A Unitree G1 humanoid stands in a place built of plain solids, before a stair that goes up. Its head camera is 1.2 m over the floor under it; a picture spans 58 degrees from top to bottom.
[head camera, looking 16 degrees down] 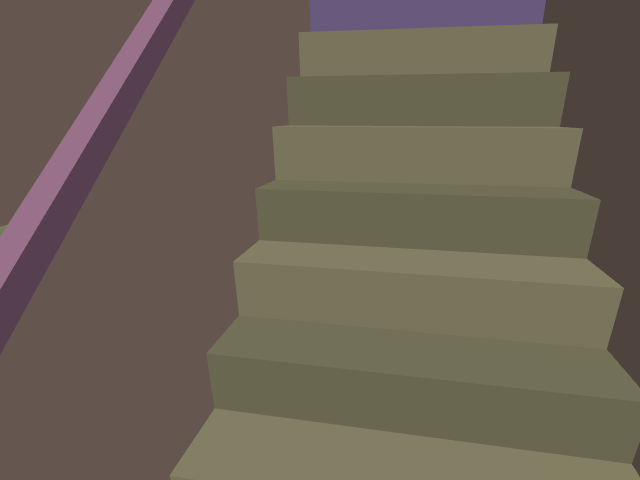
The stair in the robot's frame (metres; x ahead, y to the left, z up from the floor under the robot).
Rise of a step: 0.20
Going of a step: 0.23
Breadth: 1.10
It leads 11 degrees to the right of straight ahead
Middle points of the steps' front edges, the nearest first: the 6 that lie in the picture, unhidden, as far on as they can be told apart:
0.96 -0.22 0.57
1.18 -0.27 0.76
1.40 -0.31 0.95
1.62 -0.36 1.16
1.84 -0.40 1.36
2.07 -0.44 1.57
